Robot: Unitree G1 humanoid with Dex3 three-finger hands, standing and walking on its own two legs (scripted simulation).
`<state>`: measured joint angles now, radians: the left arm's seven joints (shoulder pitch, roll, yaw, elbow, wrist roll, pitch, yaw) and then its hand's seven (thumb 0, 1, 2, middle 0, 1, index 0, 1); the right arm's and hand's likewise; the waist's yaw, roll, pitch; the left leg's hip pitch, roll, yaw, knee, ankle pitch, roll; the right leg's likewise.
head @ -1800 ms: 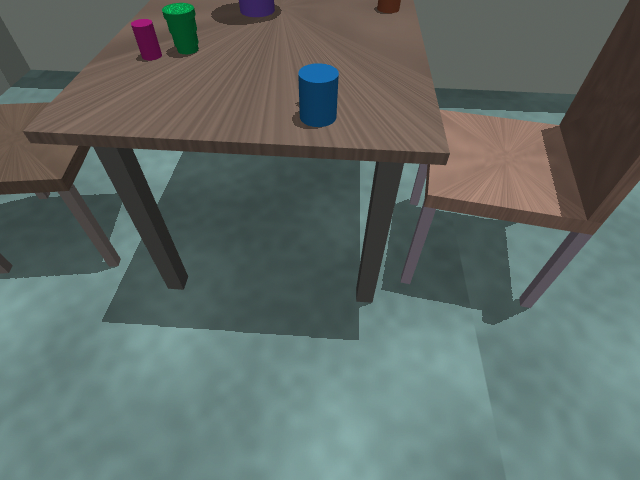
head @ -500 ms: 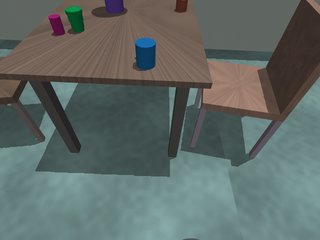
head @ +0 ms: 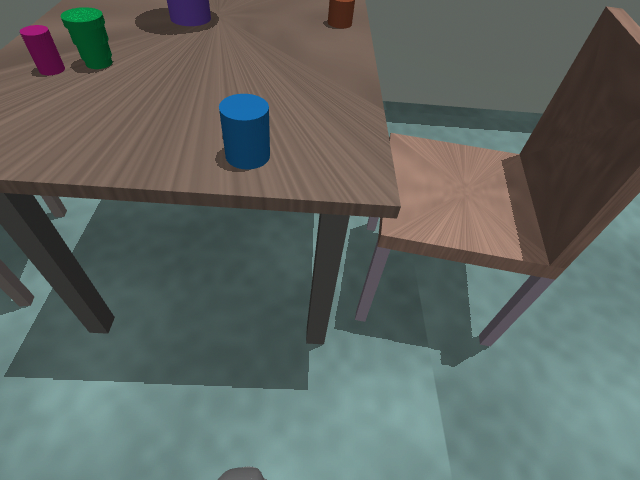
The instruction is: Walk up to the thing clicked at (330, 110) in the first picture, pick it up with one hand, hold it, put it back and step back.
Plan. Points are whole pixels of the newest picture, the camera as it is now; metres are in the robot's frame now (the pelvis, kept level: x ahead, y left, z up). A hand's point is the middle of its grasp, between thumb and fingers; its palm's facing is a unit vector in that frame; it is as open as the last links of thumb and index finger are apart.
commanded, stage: walk up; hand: left
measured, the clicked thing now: (241, 127) +0.67 +0.17 +0.05
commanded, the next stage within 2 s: none
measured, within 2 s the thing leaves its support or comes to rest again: neither
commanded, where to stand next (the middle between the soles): +0.24 -0.05 m, yaw +1 degrees
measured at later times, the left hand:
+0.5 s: hand (205, 373) +0.28 +0.18 -0.13, palm faces -0.08 -0.92 -0.39, open 7.4 cm
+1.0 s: hand (181, 399) +0.25 +0.22 -0.16, palm faces +0.01 -0.92 -0.40, open 7.4 cm
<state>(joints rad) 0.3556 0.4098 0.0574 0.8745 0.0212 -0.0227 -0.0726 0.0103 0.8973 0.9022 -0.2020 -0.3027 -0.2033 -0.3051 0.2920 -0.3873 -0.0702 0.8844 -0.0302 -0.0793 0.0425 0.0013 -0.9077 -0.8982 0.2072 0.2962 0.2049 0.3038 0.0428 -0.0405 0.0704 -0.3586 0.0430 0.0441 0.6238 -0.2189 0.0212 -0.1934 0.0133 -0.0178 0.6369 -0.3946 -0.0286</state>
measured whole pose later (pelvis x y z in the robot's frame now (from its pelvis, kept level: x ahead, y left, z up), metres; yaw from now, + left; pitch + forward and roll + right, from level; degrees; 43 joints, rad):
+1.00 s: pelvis +0.16 -0.06 -0.01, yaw +1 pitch -1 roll -1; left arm 0.16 0.41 0.04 0.94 -0.01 -0.01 0.02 0.01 0.90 0.90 -0.20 -0.30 -0.20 -0.30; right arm 0.17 -0.40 -0.05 0.88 -0.03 0.01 0.00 0.00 -0.91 -0.90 0.21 0.30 0.20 0.30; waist 0.00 0.00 0.11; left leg -0.40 0.01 0.02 0.74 -0.33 0.03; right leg -0.34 -0.01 -0.02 0.81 -0.49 -0.02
